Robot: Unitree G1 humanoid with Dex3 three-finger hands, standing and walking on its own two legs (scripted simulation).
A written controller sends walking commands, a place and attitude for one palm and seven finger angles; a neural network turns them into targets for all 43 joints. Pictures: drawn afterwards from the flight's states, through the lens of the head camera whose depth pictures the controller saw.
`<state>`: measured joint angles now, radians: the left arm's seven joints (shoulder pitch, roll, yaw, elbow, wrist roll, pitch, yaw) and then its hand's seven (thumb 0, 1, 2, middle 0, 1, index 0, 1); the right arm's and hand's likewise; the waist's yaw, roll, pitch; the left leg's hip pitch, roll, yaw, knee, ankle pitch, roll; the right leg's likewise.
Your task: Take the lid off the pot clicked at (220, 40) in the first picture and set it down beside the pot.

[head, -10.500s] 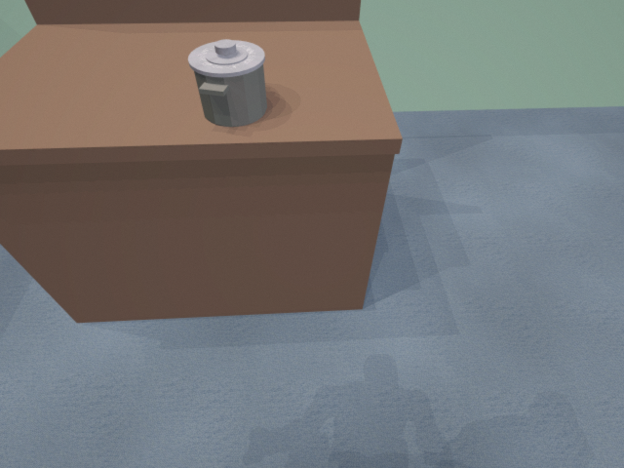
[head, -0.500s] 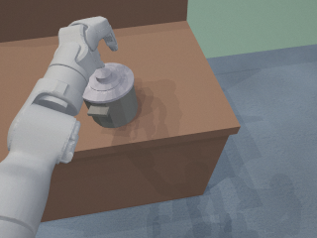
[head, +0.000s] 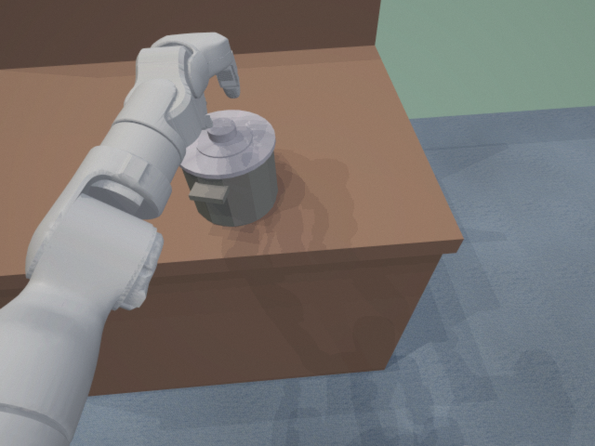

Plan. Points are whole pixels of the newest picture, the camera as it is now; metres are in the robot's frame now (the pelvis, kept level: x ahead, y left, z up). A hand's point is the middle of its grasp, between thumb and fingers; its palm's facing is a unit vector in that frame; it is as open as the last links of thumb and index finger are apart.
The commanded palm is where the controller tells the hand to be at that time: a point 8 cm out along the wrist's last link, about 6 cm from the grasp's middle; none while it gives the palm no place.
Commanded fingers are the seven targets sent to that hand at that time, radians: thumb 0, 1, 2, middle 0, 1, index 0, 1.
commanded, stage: move the open hand above the knob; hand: left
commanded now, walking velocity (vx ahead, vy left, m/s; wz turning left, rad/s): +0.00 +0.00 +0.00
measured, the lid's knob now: (221, 130) +0.54 +0.11 +0.14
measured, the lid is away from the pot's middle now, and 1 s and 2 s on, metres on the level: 0.00 0.00 0.00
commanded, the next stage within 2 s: lower the open fingers around the knob in 1.22 s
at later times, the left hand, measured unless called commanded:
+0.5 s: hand (204, 96) +0.50 +0.11 +0.22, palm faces -0.24 -0.07 -0.97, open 9.9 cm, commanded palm +0.48 +0.12 +0.27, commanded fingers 0.00 -0.33 1.55 -0.86 -0.08 -0.86 -0.08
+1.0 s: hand (210, 100) +0.48 +0.10 +0.23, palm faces -0.25 -0.07 -0.97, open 9.9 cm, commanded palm +0.48 +0.10 +0.27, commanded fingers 0.00 -0.33 1.55 -0.86 -0.08 -0.86 -0.08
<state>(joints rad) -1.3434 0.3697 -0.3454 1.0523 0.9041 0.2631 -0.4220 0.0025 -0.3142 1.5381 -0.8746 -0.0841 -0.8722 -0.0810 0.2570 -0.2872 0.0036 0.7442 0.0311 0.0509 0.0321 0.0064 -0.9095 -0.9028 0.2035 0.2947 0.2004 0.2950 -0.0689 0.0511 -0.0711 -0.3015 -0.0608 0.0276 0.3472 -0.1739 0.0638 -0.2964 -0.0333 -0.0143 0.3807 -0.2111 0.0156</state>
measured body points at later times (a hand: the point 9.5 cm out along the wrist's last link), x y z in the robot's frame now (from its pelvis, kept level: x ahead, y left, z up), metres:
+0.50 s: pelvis +0.01 +0.00 +0.00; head +0.03 -0.03 +0.45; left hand +0.50 +0.11 +0.28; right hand +0.04 -0.27 -0.14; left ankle -0.01 +0.08 -0.74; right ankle -0.02 -0.13 -0.74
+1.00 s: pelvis +0.00 +0.00 +0.00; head +0.02 -0.03 +0.45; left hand +0.49 +0.10 +0.28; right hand +0.07 -0.25 -0.14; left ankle -0.01 +0.08 -0.74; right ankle -0.02 -0.13 -0.74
